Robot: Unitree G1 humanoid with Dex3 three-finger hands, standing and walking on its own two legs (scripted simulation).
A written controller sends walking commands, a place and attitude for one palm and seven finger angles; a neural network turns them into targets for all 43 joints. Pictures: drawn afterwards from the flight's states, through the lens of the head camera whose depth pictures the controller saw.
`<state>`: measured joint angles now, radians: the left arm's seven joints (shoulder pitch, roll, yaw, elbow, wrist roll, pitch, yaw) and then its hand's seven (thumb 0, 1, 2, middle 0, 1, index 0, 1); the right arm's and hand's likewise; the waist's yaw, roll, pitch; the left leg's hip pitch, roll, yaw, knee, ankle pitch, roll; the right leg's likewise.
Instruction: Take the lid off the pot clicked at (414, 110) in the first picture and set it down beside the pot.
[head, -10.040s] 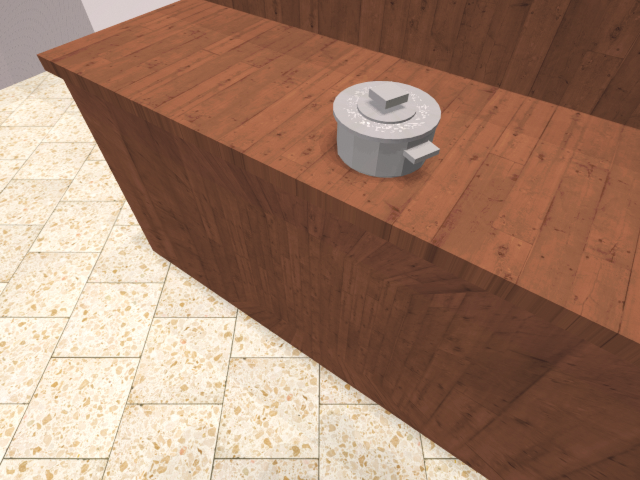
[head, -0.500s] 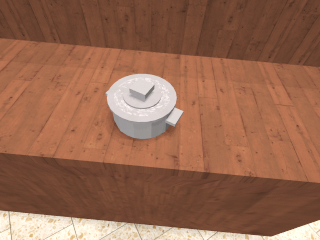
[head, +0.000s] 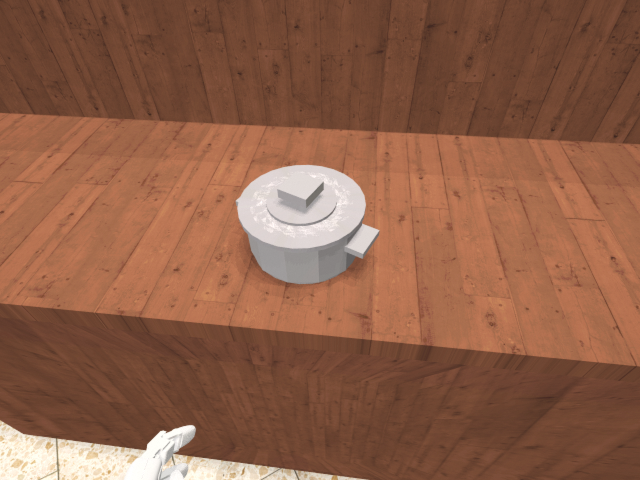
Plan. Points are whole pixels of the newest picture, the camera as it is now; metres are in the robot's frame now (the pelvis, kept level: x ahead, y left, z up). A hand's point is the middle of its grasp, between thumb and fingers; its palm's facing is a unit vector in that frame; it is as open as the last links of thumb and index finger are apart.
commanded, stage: lift the closed hand beside the body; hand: left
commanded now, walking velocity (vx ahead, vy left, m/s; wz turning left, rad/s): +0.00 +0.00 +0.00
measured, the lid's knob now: (300, 189) +0.46 +0.05 +0.14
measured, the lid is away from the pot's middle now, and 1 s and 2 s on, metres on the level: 0.00 0.00 0.00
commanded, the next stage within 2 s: raise the hand higher, near the body in 0.42 s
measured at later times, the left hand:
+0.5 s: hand out of the picture +0.12 +0.19 +0.07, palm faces +0.27 -0.87 -0.42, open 3.1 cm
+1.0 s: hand (104, 423) +0.14 +0.19 +0.14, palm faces +0.32 -0.82 -0.48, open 3.1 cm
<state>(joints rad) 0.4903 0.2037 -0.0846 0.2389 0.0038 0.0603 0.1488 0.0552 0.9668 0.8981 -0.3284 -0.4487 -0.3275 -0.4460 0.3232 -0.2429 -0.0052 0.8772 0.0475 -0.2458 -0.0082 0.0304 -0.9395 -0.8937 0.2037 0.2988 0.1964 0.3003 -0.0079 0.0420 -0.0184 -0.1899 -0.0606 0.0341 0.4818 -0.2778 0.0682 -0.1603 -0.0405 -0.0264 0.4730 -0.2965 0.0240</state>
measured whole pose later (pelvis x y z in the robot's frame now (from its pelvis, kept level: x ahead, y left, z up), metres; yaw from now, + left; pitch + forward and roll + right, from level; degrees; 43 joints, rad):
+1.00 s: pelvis -0.01 -0.04 +0.00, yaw +0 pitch -3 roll -1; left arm 0.70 0.34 0.27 -0.52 -0.02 -0.13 0.07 0.02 0.89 0.90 -1.30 -1.50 -1.30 -1.50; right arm 0.19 -0.20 -0.02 0.62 0.02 -0.18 -0.07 0.01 -0.91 -0.89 0.20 0.30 0.22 0.32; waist 0.07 0.06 0.01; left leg -0.15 0.00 0.02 0.48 -0.27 0.02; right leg -0.11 0.02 -0.04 0.44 -0.27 -0.02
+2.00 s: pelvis -0.05 -0.02 +0.00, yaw +2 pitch -1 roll -1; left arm 0.08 0.78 0.15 -0.37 0.67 0.01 -0.40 0.00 0.16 1.35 -1.09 -0.74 -1.09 -0.74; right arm 0.11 -0.28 0.03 0.56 0.05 0.05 0.00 0.01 -0.91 -0.89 0.20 0.30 0.20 0.30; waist 0.09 0.15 0.02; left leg -0.26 -0.04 0.00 0.45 -0.18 0.05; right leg -0.21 -0.02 -0.06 0.44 -0.20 0.00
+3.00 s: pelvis -0.04 -0.01 +0.00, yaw +1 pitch +0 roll +0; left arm -0.44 0.68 -0.07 -0.11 0.76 0.14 -0.51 0.00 -0.40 1.59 -0.84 -0.09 -0.84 -0.08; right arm 0.10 -0.29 0.03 0.55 0.07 0.08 0.04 0.01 -0.91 -0.89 0.20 0.30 0.20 0.30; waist 0.05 0.13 0.01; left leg -0.26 -0.06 0.01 0.44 -0.18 0.06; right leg -0.23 -0.04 -0.05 0.46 -0.22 0.01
